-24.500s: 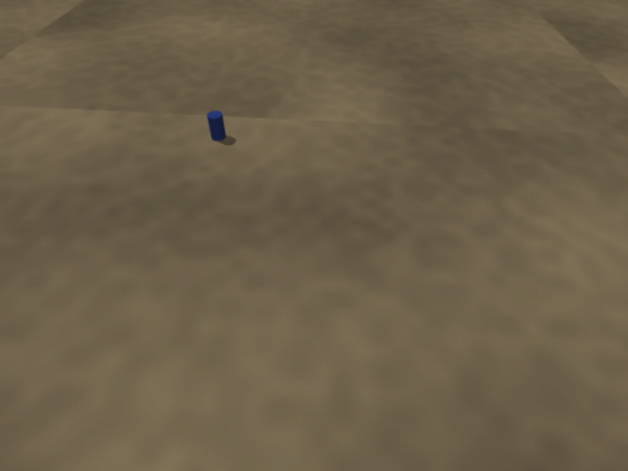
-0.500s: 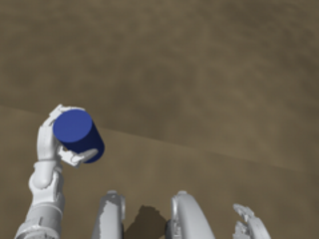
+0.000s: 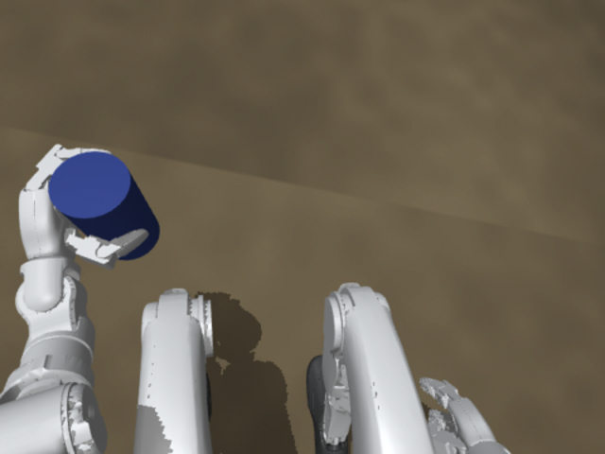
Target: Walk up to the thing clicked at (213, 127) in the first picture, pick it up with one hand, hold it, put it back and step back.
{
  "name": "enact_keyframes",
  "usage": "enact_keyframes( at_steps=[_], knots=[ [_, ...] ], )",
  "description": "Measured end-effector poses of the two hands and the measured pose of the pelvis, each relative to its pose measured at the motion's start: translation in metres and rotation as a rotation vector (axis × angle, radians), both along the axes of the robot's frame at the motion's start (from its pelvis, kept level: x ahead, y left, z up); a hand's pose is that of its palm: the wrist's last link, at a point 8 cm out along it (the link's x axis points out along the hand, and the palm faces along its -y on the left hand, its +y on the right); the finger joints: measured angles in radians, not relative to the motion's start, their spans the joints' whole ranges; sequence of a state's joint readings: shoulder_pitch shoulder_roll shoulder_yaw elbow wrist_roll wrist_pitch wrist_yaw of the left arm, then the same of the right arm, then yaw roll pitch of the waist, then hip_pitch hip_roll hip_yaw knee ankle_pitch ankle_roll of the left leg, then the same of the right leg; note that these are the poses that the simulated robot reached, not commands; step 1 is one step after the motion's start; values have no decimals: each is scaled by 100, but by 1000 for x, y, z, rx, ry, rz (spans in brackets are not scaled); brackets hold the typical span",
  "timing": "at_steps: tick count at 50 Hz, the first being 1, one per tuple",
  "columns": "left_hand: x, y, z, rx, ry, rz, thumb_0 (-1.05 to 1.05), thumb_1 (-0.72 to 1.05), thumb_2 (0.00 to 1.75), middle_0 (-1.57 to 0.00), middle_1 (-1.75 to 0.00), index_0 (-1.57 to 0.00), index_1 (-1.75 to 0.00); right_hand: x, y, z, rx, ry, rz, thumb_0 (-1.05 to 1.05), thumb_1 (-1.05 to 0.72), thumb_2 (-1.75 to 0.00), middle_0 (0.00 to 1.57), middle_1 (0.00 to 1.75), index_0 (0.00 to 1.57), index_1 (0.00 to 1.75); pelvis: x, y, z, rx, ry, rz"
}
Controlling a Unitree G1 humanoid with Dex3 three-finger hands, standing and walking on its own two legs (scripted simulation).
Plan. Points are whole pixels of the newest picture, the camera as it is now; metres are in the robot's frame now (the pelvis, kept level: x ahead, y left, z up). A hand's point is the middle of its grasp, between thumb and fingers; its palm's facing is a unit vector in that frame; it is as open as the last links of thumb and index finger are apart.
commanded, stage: crouch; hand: left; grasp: from the side
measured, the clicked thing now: (112, 211) +0.42 +0.22 -0.06
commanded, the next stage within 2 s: lower in 0.80 s
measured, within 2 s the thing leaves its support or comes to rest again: neither
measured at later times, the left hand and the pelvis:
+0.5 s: hand (122, 219) +0.44 +0.24 -0.15, palm faces +0.15 -0.99 -0.01, open 11.4 cm; pelvis +0.00 +0.01 -0.07, yaw -3 degrees
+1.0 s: hand (130, 226) +0.45 +0.24 -0.20, palm faces +0.13 -0.99 -0.01, open 11.4 cm; pelvis +0.00 +0.01 -0.10, yaw -6 degrees
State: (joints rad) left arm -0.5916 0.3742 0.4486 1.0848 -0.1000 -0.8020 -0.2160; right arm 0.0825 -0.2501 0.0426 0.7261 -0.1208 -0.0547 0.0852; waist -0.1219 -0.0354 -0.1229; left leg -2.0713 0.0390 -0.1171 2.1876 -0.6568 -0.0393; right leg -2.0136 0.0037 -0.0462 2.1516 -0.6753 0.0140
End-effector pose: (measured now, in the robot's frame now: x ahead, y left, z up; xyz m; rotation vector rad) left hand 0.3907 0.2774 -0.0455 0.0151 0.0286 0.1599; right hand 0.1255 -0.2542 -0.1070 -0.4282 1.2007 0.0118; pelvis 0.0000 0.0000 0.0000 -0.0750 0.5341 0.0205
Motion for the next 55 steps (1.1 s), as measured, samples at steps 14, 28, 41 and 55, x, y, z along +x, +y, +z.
enact_keyframes(
  at_steps=[14, 28, 41, 55],
  knots=[
    [23, 3, -65, -10, 24, -24, 3, -53, 106, -67, -97, -63, -98, -44, -8, -47, -48, 130, -21, 1, -91, -91, 20, 30, 20, 30, -2, 4, -54, -26, -34, -19],
    [24, 11, -109, 3, 29, -16, 3, -53, 106, -67, -97, -63, -98, -22, -13, -61, -100, 127, 54, 0, -91, -91, 21, 30, 20, 30, 2, 5, -79, -54, -68, -38],
    [28, 8, -134, -15, 28, -30, 3, -53, 106, -68, -97, -63, -98, -13, -11, -63, -137, 126, 123, 0, -92, -91, 21, 30, 20, 30, 1, 9, -93, -84, -115, -52],
    [29, 9, -165, -19, 65, -14, 3, -53, 106, -68, -97, -63, -98, -26, -8, -58, -174, 177, 165, 0, -92, -91, 21, 30, 20, 30, -2, 13, -100, -114, -154, -66]
  ],
)
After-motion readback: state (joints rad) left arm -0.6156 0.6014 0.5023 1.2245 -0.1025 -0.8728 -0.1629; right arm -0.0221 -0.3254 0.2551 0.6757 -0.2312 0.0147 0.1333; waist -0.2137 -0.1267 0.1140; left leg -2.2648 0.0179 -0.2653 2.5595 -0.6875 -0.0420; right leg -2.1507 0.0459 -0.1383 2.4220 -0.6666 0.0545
